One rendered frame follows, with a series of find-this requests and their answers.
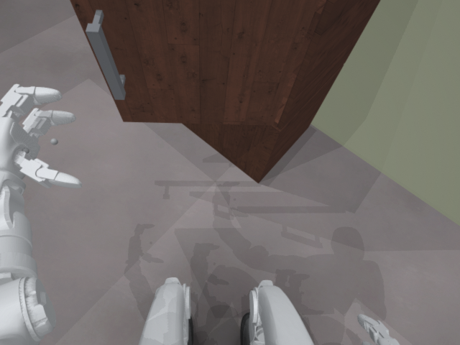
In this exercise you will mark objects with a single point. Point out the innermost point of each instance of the cupboard door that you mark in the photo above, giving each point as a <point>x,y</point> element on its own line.
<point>201,61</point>

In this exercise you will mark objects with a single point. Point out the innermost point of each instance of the handle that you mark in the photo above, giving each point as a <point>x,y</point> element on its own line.
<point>101,48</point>

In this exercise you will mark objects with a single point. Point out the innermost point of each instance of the left robot hand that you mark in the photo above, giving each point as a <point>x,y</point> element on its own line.
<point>13,138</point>

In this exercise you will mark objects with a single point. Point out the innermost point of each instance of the left robot forearm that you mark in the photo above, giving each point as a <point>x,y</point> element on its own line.
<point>15,231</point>

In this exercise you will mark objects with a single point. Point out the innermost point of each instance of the robot right thigh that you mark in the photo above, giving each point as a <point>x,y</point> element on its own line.
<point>281,323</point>

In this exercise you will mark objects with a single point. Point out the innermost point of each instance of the robot left thigh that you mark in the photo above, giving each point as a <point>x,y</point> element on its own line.
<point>169,309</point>

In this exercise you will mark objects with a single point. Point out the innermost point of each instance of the right robot hand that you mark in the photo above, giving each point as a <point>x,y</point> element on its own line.
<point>377,331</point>

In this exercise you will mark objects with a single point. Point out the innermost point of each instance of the robot left upper arm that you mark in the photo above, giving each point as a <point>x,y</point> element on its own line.
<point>26,312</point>

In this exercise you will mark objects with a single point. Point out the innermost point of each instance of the robot thigh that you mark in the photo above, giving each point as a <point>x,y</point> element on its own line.
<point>169,309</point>
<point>281,323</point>

